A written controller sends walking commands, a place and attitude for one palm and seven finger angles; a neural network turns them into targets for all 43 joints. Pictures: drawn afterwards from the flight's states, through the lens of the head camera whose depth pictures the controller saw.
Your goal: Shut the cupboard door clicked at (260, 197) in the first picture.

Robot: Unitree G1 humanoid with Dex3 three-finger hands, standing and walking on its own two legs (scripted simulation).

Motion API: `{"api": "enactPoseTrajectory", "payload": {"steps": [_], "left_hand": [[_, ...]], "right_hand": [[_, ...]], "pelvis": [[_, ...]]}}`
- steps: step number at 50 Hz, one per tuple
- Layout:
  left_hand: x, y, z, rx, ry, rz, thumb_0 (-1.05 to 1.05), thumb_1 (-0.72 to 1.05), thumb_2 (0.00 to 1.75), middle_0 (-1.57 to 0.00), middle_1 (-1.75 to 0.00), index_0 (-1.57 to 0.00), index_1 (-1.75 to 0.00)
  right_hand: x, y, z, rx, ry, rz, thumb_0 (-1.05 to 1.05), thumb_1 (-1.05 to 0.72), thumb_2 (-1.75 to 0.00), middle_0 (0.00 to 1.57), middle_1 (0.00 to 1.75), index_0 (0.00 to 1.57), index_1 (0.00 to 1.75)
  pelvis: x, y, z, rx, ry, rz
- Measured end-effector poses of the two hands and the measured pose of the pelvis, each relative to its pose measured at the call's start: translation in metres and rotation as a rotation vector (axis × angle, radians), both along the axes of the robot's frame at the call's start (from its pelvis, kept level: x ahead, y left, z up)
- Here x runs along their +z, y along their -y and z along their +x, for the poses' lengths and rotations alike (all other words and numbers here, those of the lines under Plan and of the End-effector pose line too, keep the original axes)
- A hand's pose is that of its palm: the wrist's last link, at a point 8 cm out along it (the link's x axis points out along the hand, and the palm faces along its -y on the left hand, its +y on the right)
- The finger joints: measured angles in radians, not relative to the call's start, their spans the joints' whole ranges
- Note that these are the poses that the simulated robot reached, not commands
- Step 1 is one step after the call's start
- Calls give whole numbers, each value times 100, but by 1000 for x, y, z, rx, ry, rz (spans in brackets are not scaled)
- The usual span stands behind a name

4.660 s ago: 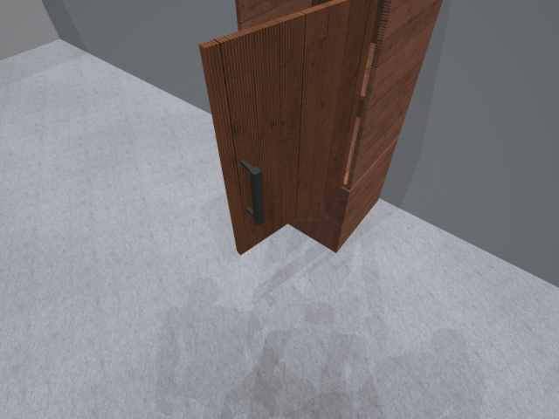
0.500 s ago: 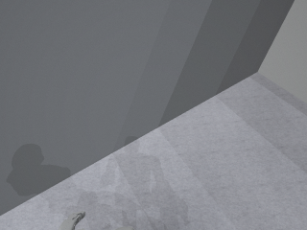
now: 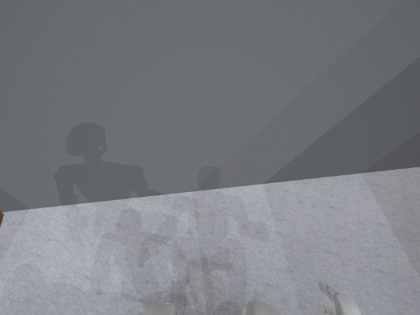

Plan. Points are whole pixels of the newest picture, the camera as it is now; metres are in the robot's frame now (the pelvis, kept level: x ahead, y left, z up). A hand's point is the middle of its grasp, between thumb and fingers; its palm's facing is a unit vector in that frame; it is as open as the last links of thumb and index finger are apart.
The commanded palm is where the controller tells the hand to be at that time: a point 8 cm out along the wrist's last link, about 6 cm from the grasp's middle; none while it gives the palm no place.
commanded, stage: turn to face it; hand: left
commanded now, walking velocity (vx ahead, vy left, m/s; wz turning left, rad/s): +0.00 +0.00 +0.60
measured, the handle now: out of the picture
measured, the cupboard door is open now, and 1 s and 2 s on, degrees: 78 78 78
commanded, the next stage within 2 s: none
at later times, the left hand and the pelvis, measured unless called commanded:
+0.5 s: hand out of the picture +0.08 +0.13 -0.13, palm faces +0.23 -0.93 -0.27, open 7.4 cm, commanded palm none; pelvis +0.02 -0.07 +0.01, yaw +17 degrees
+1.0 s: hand out of the picture -0.09 +0.17 -0.17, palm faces +0.60 -0.76 -0.25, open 7.4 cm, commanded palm none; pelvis +0.00 -0.04 +0.01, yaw +36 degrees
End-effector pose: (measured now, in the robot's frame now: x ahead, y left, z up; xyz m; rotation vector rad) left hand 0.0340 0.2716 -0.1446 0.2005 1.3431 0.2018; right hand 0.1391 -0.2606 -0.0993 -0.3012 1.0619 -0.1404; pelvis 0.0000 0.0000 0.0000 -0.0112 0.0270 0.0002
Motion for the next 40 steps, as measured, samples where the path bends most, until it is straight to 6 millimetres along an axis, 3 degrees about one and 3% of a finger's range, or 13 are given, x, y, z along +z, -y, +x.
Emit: {"api": "enactPoseTrajectory", "payload": {"steps": [4,9,15,19,24,30,35,40], "left_hand": [[14,-2,13,26,52,3,1,92,90,-20,-30,-19,-30],[26,8,30,43,112,11,1,91,90,-20,-30,-19,-30],[33,39,53,55,181,25,1,91,90,-20,-30,-19,-30],[37,64,56,68,234,56,1,91,90,-20,-30,-19,-30],[46,90,33,136,215,48,1,91,90,-20,-30,-20,-30],[43,107,-5,267,195,31,0,92,90,-20,-30,-20,-30],[35,105,-55,378,147,33,0,92,90,-20,-30,-20,-30],[17,96,-113,487,71,18,1,91,90,-20,-30,-20,-30]], "right_hand": [[2,-6,-8,19,-64,10,1,-90,-90,20,30,20,30],[-5,-4,-23,22,-137,40,1,-90,-90,21,30,20,30],[-25,19,-37,20,-216,73,1,-90,-90,21,30,20,30],[-45,41,-32,31,-247,94,1,-90,-90,21,30,20,30],[-40,54,-11,84,-260,97,1,-90,-90,20,30,20,30],[-30,50,24,193,-250,78,1,-91,-90,20,30,19,30],[-24,24,64,318,-207,55,1,-91,-90,20,30,19,30],[-14,-25,103,455,-112,39,1,-91,-90,20,30,19,30]], "pelvis": [[11,2,5,35,-6,-8],[16,12,11,81,-10,-9],[10,38,16,149,-13,10],[2,59,19,202,-8,31],[11,72,22,278,8,51],[16,82,25,370,12,63],[14,79,20,448,16,54],[6,67,12,516,13,36]]}}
